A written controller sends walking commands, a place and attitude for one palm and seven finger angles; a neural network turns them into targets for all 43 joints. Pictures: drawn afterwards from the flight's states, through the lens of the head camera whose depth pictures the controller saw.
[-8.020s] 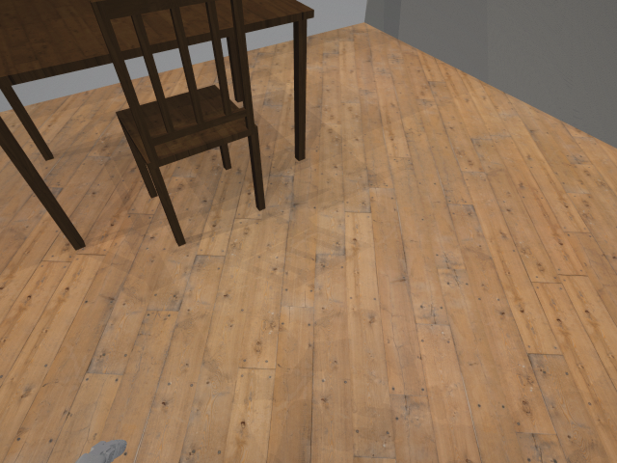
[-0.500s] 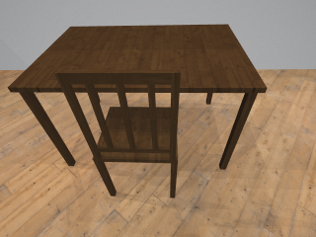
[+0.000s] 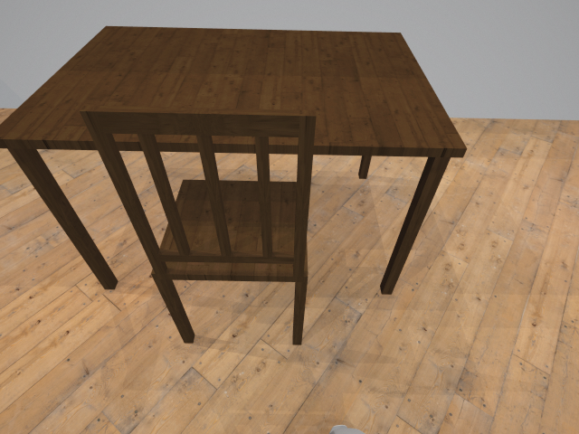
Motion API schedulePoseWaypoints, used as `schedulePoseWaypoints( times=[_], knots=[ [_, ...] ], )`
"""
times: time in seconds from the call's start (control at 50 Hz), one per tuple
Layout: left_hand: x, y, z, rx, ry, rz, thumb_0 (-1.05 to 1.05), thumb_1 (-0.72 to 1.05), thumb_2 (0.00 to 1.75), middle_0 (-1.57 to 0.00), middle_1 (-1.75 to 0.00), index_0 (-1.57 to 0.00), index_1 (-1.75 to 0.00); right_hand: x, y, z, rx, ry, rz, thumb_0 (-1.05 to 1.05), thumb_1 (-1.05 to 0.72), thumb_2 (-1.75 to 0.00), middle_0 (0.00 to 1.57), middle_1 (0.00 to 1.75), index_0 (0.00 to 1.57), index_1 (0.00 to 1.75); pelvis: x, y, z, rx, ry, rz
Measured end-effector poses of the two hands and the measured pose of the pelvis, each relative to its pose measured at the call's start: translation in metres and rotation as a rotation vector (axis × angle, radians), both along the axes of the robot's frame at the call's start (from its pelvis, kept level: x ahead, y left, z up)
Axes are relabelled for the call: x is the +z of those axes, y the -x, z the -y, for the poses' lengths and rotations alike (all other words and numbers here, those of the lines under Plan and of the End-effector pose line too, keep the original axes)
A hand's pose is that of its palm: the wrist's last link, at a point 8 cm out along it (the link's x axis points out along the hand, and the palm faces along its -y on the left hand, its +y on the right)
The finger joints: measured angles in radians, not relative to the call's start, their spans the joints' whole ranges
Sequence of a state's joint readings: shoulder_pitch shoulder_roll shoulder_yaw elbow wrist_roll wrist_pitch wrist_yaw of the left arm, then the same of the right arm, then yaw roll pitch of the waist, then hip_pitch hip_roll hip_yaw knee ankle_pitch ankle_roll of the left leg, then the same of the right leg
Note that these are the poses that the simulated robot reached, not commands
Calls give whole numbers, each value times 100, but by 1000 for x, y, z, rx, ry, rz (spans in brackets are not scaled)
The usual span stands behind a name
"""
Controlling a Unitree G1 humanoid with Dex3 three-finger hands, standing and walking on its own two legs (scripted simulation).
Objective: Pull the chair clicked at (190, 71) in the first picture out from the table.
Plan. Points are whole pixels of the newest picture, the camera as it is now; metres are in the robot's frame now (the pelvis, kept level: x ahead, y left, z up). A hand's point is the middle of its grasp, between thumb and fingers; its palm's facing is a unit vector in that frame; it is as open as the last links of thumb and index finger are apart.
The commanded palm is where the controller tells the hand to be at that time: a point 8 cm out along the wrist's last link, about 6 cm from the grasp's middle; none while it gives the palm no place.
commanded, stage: come to a stop and stand still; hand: left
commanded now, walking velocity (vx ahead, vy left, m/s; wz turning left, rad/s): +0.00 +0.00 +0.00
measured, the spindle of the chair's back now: (216, 203) +0.58 +0.18 -0.06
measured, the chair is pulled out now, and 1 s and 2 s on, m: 0.00 0.00 0.00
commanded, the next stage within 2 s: look again from close up in 0.36 s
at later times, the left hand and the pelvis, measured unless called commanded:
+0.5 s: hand out of the picture +0.04 +0.16 -0.16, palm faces +0.04 -0.98 -0.22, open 7.3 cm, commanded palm none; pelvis +0.00 -0.02 +0.01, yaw +1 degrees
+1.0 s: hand out of the picture +0.04 +0.15 -0.16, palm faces +0.03 -0.98 -0.20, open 7.3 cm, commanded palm none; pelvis +0.04 -0.02 +0.01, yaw +1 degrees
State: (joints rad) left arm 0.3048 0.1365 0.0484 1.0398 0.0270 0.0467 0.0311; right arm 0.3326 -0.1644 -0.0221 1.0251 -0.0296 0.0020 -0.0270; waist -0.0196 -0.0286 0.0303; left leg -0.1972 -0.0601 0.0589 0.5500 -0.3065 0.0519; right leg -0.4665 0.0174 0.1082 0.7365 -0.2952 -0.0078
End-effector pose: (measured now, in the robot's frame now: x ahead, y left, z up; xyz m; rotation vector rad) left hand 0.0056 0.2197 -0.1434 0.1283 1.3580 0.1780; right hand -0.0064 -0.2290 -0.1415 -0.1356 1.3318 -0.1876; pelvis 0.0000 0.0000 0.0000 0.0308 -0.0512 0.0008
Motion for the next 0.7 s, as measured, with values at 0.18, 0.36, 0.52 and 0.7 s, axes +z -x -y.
schedulePoseWaypoints(
  times=[0.18, 0.36, 0.52, 0.7],
  knots=[
    [16, -30, -4, -49, -41, 86, 1, 92, 90, -20, -30, -20, -30, -5, 14, -15, -2, -73, -61, 0, -90, -89, 20, 29, 20, 29, 5, 5, 8, 5, 4, -31],
    [21, -31, 4, -46, -37, 88, 1, 93, 90, -20, -30, -20, -30, 0, 4, -6, 28, -75, -45, 0, -90, -89, 20, 29, 20, 29, 10, 5, 13, 17, 13, -44],
    [19, -21, 8, -27, -26, 48, 1, 93, 90, -20, -30, -20, -30, 7, -11, 14, 46, -28, -44, 0, -90, -89, 20, 29, 20, 29, 12, -6, 17, 20, 19, -47],
    [15, -16, 16, -19, -3, -7, 1, 93, 90, -20, -30, -20, -30, 10, -28, 17, 58, -16, -43, 0, -90, -89, 20, 29, 20, 29, 14, -20, 20, 19, 23, -43]
  ],
)
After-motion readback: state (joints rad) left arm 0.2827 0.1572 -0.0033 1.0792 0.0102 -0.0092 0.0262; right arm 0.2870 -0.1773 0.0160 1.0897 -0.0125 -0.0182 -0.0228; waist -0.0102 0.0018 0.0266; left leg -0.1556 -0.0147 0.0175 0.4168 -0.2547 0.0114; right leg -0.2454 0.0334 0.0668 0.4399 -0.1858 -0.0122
